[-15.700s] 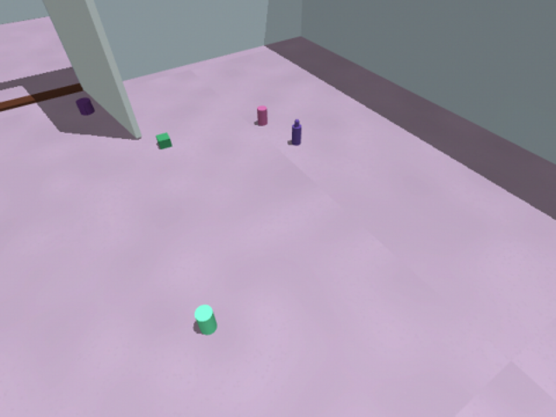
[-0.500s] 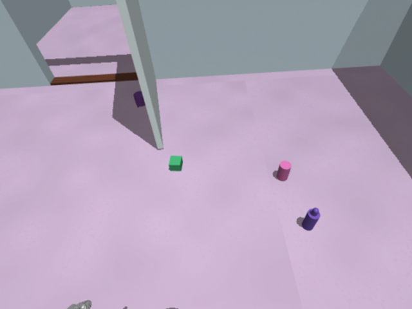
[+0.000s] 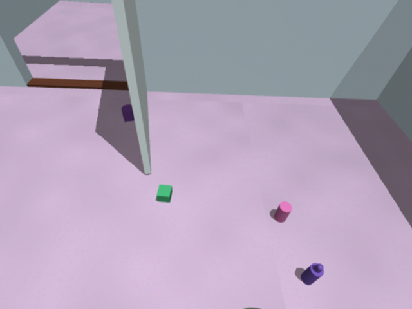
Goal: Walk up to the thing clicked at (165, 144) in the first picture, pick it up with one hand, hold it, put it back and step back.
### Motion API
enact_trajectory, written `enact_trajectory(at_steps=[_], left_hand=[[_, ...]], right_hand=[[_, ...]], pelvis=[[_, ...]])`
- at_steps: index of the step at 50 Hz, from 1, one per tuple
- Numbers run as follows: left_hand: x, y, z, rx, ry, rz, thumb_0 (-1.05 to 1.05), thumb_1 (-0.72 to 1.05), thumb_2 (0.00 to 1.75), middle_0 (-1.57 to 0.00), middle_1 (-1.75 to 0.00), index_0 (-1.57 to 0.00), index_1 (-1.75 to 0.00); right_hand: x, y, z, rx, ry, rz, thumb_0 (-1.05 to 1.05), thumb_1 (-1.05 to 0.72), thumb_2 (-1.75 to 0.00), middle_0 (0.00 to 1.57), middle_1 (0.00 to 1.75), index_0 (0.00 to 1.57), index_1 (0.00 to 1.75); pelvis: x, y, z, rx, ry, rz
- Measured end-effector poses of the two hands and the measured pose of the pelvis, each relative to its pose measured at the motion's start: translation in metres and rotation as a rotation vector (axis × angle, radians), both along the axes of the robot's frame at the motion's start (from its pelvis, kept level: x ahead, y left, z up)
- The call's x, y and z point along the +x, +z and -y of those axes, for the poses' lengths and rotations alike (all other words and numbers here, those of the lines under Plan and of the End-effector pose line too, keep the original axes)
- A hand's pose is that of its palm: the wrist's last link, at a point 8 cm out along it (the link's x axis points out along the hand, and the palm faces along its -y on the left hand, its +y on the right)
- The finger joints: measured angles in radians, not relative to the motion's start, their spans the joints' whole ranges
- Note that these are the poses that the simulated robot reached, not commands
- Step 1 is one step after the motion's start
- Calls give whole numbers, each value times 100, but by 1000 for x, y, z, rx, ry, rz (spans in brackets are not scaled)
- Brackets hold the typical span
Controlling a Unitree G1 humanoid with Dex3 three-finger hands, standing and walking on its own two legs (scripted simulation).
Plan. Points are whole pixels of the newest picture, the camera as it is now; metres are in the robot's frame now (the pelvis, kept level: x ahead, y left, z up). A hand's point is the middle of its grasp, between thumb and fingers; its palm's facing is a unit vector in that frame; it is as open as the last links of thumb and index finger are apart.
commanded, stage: walk up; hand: left
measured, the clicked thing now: (164, 193) +0.87 +0.21 -0.74
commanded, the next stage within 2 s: none
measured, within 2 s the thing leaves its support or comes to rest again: neither
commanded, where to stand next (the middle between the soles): +0.49 -0.04 m, yaw +2 degrees
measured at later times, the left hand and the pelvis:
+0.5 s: hand (121, 278) +0.23 +0.20 -0.11, palm faces +0.00 -0.91 -0.42, open 7.4 cm; pelvis +0.18 -0.08 +0.01, yaw +0 degrees
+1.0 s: hand (123, 228) +0.37 +0.23 -0.15, palm faces +0.00 -0.94 -0.33, open 7.4 cm; pelvis +0.33 -0.05 +0.00, yaw +2 degrees
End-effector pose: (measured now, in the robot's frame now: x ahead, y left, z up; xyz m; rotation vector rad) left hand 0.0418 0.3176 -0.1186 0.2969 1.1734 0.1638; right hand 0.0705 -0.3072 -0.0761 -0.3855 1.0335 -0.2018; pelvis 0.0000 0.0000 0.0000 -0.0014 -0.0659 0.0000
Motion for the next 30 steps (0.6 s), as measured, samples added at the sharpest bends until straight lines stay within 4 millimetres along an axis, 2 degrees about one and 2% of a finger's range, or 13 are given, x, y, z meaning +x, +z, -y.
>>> enact_trajectory(at_steps=[4,8,12,15,19,22,30], left_hand=[[37,10,7,10,-23,6,0,91,90,-20,-30,-20,-30],[77,18,19,43,-42,5,0,91,90,-20,-30,-20,-30],[122,24,37,98,-45,37,0,91,90,-20,-30,-20,-30],[147,32,54,120,-33,97,0,91,90,-20,-30,-20,-30],[163,47,72,118,-1,105,0,90,90,-20,-30,-20,-30],[171,50,79,116,4,76,0,90,90,-20,-30,-20,-30],[200,33,77,86,34,57,0,90,90,-21,-31,-20,-30]], right_hand=[[13,-6,15,10,-17,-32,1,-90,-90,21,30,20,30],[32,-19,39,23,-40,-55,1,-90,-90,21,30,20,30],[60,-45,69,39,-60,-85,1,-90,-90,21,30,20,30],[86,-55,79,54,-54,-119,1,-90,-90,20,30,20,30],[127,-49,81,87,-34,-113,1,-91,-90,20,30,20,30],[155,-42,82,101,-23,-88,1,-91,-90,20,30,20,30],[219,-33,79,70,24,-108,1,-91,-90,20,30,20,30]], pelvis=[[29,1,9,17,-11,-2],[62,-3,24,35,-15,-12],[100,-16,48,30,-18,-17],[121,-16,63,25,-4,-11],[147,-2,72,42,-12,-9],[165,4,76,33,-14,-12],[213,1,75,-10,22,-6]])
